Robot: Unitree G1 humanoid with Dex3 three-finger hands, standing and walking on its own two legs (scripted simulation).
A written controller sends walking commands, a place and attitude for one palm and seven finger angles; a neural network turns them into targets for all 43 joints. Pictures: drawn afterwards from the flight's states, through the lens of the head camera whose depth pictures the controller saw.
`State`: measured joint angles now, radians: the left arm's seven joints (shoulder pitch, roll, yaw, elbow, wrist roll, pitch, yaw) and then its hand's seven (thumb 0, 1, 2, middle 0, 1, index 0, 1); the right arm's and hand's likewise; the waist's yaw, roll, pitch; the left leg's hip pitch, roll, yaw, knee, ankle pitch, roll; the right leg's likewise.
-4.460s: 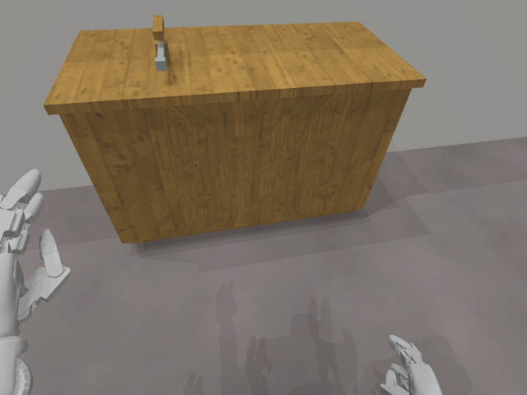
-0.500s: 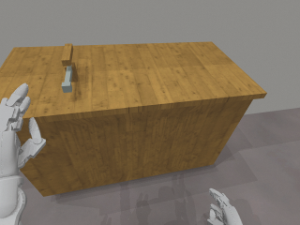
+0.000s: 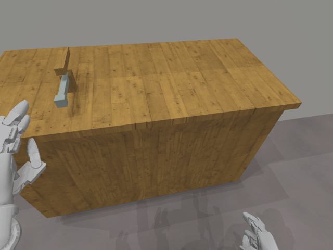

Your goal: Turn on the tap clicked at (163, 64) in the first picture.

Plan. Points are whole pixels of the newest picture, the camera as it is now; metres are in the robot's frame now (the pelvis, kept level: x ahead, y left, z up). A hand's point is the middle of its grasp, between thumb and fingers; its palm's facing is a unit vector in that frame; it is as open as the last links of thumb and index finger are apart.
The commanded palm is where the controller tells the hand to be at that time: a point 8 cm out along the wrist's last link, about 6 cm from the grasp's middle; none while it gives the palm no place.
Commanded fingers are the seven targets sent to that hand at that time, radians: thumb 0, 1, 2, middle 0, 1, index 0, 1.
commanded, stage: come to a stop and stand still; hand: left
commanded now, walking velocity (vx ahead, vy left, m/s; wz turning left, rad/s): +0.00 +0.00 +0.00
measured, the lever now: (61, 101) +0.48 +0.36 +0.07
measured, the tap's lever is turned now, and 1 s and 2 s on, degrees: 0 0 0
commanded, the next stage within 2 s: look again from close up in 0.32 s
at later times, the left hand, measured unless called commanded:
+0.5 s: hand (49, 155) +0.24 +0.25 +0.15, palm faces +0.40 -0.84 -0.36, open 7.4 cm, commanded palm +0.18 +0.28 +0.17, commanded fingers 0.00 0.90 0.90 -0.20 -0.30 -0.20 -0.30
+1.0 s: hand (44, 158) +0.23 +0.26 +0.15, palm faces +0.41 -0.84 -0.35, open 7.4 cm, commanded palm +0.18 +0.28 +0.17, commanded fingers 0.00 0.90 0.90 -0.20 -0.30 -0.20 -0.30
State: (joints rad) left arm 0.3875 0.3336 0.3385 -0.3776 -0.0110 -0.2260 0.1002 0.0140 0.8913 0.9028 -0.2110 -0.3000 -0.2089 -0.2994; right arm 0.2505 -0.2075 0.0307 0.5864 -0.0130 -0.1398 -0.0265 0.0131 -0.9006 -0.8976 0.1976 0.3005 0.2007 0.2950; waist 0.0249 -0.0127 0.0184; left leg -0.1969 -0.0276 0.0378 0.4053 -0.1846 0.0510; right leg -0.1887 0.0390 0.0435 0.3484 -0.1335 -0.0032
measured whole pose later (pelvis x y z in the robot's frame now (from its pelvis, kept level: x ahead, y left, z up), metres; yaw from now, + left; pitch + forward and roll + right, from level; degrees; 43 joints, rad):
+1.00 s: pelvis +0.02 +0.00 +0.00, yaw +0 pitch +0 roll -1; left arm 0.44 0.34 0.33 -0.41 -0.04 -0.19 0.12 0.01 0.89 0.90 -0.21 -0.30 -0.21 -0.30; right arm 0.23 -0.21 0.03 0.58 0.00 -0.08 -0.05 0.01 -0.90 -0.90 0.20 0.30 0.20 0.30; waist 0.02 -0.01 -0.01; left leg -0.20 -0.04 0.04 0.44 -0.24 0.06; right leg -0.20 0.03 0.04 0.40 -0.20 0.00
